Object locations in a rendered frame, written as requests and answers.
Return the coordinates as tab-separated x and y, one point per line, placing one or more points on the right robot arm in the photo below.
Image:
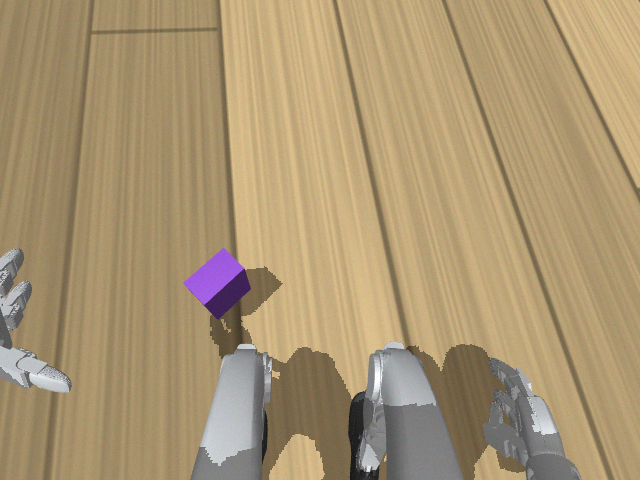
551	467

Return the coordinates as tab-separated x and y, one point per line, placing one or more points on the left robot hand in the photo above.
20	366

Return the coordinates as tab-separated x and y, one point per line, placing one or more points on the right robot foot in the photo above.
355	433

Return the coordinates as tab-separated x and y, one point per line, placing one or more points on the right robot hand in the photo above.
534	430

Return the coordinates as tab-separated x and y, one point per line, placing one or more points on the carton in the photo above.
219	284

